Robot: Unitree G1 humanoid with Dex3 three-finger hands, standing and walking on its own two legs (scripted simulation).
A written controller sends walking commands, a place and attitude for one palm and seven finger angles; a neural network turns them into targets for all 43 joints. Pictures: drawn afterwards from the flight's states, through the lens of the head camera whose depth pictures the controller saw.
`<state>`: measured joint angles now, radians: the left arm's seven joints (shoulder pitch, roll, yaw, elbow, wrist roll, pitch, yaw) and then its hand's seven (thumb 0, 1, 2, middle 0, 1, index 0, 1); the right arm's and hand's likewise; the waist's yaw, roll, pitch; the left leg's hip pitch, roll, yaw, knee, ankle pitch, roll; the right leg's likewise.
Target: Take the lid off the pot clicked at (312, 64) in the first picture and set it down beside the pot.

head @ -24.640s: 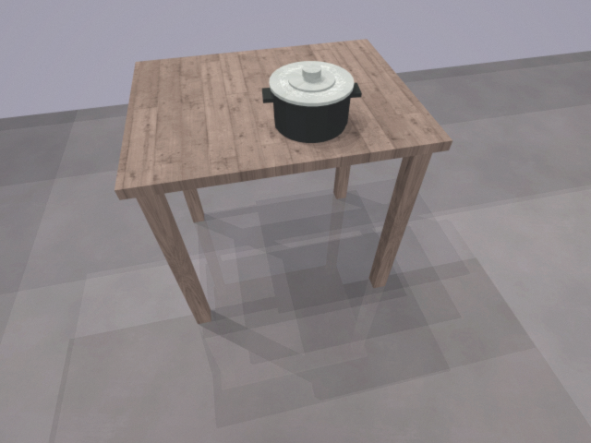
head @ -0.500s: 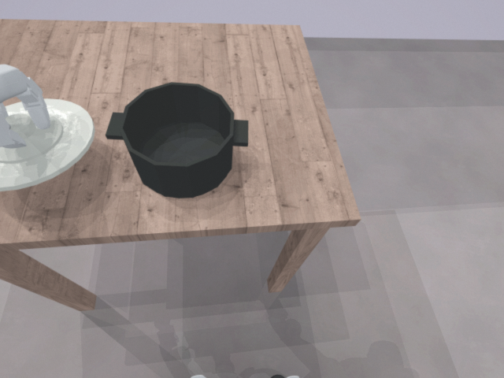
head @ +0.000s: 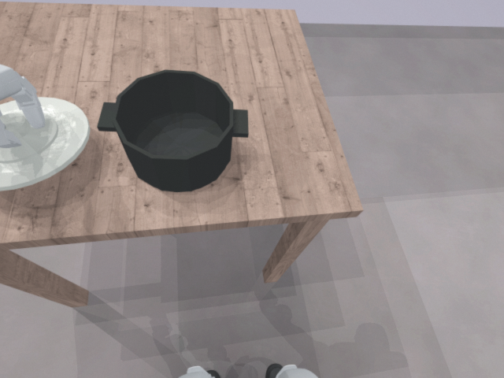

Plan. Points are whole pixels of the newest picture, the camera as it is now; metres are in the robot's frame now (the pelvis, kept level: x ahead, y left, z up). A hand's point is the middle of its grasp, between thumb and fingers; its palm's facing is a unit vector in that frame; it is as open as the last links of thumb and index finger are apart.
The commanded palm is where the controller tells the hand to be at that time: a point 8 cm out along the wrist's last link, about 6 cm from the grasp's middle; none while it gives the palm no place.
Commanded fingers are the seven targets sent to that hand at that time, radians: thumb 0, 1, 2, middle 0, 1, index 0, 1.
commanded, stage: lower the lid onto the table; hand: left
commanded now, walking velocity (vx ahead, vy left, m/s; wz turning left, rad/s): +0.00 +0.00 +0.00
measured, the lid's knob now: (12, 126) +0.51 +0.33 +0.05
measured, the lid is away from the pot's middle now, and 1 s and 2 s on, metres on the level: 0.24 0.24 0.24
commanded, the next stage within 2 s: open the fingers wide in 0.80 s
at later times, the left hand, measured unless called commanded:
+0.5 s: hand (15, 141) +0.48 +0.32 +0.05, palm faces -0.52 -0.13 -0.85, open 6.9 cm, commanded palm +0.54 +0.31 +0.10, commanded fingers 0.00 0.70 0.91 -0.85 -1.07 -0.91 -1.07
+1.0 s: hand (20, 147) +0.48 +0.32 +0.03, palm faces -0.47 -0.10 -0.88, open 6.9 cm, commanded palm +0.51 +0.31 +0.08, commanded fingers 0.00 0.63 0.80 -0.76 -1.07 -0.81 -1.07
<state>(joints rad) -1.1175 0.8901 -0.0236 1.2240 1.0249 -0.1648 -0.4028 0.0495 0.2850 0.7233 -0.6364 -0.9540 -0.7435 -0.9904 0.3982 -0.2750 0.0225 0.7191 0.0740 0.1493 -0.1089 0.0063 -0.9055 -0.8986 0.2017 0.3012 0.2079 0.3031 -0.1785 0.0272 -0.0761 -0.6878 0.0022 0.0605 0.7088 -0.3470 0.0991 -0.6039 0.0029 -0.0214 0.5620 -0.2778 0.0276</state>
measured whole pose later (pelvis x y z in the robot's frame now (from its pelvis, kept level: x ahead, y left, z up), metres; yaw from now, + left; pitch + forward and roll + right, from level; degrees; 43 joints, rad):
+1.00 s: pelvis -0.02 +0.00 -0.02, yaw -1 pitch +22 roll -6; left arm -1.05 0.91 0.03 1.17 1.04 -0.20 -0.34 0.04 0.27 0.68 -0.65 -1.01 -0.76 -1.02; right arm 0.40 -0.26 0.03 0.68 0.06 0.21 -0.09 0.01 -0.91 -0.90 0.20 0.30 0.21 0.30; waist -0.19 0.04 -0.09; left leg -0.87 0.03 0.06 0.87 -0.40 0.10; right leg -0.78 0.02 -0.02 0.72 -0.32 0.03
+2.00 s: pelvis -0.02 -0.01 -0.02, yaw +0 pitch +22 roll -5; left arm -1.06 0.89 0.01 1.19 1.05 -0.20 -0.32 0.00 0.09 0.48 -0.34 -0.99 -0.32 -0.97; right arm 0.38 -0.27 0.03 0.68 0.07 0.21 -0.09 0.01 -0.91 -0.90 0.20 0.30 0.21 0.30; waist -0.18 0.04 -0.09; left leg -0.86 0.02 0.04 0.87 -0.39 0.09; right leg -0.78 0.02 -0.03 0.73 -0.33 0.03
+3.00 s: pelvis +0.00 +0.00 +0.00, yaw +1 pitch +17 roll -4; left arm -1.10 0.87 -0.03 1.14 1.00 -0.15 -0.40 0.00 0.08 0.47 -0.31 -0.96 -0.31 -0.97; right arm 0.37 -0.27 0.02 0.69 0.08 0.19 -0.09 0.01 -0.91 -0.90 0.20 0.30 0.21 0.30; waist -0.14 0.03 -0.09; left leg -0.65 -0.01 0.05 0.69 -0.34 0.10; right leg -0.57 0.00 -0.02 0.55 -0.28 0.03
